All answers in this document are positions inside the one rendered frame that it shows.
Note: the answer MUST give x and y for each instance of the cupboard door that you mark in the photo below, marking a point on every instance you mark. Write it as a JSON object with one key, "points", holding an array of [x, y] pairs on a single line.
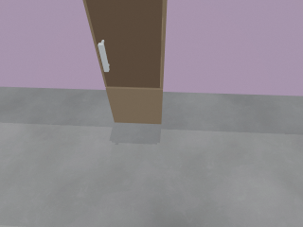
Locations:
{"points": [[132, 34]]}

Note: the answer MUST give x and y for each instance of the handle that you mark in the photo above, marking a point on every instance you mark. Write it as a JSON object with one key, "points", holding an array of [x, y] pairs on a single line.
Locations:
{"points": [[103, 56]]}

